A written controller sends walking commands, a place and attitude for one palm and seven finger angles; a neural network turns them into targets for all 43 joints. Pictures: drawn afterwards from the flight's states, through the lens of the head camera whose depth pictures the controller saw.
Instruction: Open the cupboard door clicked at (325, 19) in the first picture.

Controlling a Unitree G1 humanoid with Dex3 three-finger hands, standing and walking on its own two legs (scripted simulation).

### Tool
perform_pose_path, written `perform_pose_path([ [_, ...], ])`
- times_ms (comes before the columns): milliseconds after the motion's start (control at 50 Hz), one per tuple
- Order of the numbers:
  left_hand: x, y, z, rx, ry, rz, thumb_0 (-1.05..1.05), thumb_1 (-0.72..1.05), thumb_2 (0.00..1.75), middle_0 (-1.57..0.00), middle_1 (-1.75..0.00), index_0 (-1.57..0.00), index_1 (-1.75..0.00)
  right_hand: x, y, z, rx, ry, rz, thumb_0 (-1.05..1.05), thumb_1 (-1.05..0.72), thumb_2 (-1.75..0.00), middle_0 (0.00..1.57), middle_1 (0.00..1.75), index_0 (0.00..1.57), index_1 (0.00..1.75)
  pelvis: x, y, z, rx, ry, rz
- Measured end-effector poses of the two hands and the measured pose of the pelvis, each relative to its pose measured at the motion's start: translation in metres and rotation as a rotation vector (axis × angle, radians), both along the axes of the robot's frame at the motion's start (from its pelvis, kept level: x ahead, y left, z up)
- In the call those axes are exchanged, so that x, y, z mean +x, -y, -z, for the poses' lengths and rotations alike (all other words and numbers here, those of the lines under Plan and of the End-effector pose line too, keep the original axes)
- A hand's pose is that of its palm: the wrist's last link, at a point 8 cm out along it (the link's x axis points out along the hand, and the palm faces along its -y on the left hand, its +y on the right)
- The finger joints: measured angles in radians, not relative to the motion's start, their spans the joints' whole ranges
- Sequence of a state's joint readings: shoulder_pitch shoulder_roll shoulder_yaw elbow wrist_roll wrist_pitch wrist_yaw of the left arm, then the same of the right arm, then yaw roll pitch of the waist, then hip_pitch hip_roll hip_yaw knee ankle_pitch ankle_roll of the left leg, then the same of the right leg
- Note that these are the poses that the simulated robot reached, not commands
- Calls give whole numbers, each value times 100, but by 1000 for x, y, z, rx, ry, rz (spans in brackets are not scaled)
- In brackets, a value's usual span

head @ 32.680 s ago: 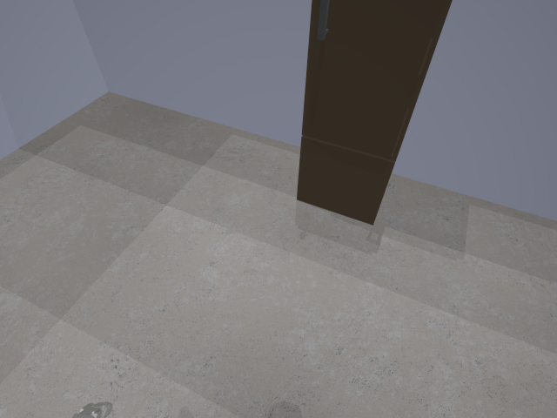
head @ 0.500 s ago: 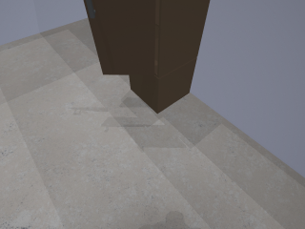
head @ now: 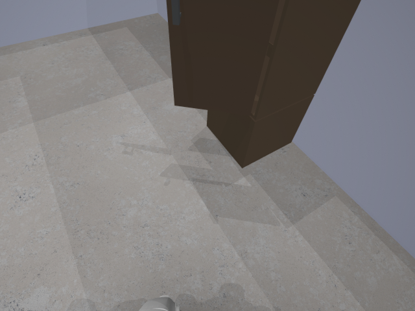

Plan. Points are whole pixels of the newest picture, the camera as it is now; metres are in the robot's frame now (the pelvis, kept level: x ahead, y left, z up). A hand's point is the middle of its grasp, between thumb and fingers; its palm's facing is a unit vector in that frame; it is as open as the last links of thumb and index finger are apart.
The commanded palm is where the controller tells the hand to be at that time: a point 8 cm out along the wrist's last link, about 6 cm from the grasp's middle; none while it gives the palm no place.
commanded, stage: take the last steps up to it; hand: left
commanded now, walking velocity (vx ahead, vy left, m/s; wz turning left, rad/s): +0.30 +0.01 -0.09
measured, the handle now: out of the picture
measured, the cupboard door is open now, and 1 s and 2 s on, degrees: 50 50 50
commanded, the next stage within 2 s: come to a stop and stand still in 0.70 s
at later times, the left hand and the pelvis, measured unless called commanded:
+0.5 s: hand (143, 243) +0.27 +0.17 -0.13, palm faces +0.03 -0.98 -0.21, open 7.2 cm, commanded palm none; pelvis +0.17 -0.01 +0.02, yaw -2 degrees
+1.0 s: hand (132, 207) +0.36 +0.23 -0.16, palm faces +0.00 -0.98 -0.18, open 7.3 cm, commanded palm none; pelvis +0.33 +0.05 +0.02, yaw -2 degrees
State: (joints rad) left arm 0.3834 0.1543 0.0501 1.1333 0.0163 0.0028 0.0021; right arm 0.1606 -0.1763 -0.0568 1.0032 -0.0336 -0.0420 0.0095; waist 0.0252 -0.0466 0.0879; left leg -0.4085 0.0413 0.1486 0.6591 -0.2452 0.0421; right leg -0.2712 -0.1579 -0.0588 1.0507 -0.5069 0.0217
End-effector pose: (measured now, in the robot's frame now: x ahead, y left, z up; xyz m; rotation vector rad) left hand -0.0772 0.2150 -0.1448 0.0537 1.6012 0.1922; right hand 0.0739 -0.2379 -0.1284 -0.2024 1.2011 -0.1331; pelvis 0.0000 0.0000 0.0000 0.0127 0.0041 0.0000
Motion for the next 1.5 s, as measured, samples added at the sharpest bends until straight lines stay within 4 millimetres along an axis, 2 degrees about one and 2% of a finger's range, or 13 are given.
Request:
perform_pose_path([
  [120,123,-29,-19,43,213,86,0,91,90,-19,-30,-19,-30,-1,-19,-8,16,-32,73,0,-94,-90,20,30,20,30,34,-13,-18,10,-3,32],
  [240,244,-29,-42,69,421,166,0,92,90,-19,-30,-19,-30,-16,-26,-2,64,-159,127,0,-93,-90,20,30,20,30,76,-13,-23,22,-3,40],
  [320,307,-15,-47,76,493,222,0,91,90,-19,-30,-19,-30,-19,-26,8,100,-239,170,1,-92,-90,20,30,20,30,110,-4,-17,32,3,52],
  [380,336,-3,-43,77,527,235,0,91,90,-19,-30,-19,-30,-11,-23,16,119,-290,186,1,-91,-90,20,30,20,30,133,4,-10,16,11,52],
  [460,335,5,-41,57,473,196,0,91,90,-19,-30,-19,-30,30,-16,7,107,-282,180,1,-91,-90,20,30,20,29,160,6,-19,5,14,45],
  [580,323,-18,-38,81,347,119,-3,96,90,-20,-30,-20,-30,126,-13,-9,75,-167,126,1,-91,-90,20,30,19,29,203,0,-28,-7,-4,20],
  [720,303,-39,-7,9,140,48,-1,93,90,-20,-30,-20,-30,241,-27,-11,-2,-26,41,1,-92,-90,20,30,19,29,264,-32,-12,-37,8,21],
  [780,313,-48,2,-11,76,61,0,92,90,-20,-30,-20,-30,270,-38,-11,-26,22,43,1,-92,-90,20,30,19,29,283,-44,-6,-24,12,37],
  [940,409,-56,-13,3,192,102,0,91,90,-19,-30,-19,-30,278,-61,-16,-19,-70,80,0,-94,-90,20,30,20,30,321,-55,-21,-18,-6,43],
  [1140,485,-57,-21,98,290,165,1,92,90,-19,-30,-19,-30,274,-44,6,34,-176,161,1,-92,-90,20,30,20,30,347,-31,-12,-6,-10,51],
  [1220,497,-48,-25,109,321,178,0,91,90,-19,-30,-19,-30,276,-32,11,39,-199,175,1,-91,-90,20,30,20,30,348,-27,-12,-11,-12,38],
  [1340,498,-41,-26,73,343,159,0,91,90,-20,-30,-20,-30,290,-30,-2,17,-178,142,1,-91,-90,20,30,19,29,344,-32,-18,-1,-9,28],
  [1500,477,-67,-10,67,333,153,0,91,90,-20,-30,-20,-30,311,-51,-9,-21,-21,88,1,-91,-90,20,30,19,29,335,-57,-9,-16,13,36],
])
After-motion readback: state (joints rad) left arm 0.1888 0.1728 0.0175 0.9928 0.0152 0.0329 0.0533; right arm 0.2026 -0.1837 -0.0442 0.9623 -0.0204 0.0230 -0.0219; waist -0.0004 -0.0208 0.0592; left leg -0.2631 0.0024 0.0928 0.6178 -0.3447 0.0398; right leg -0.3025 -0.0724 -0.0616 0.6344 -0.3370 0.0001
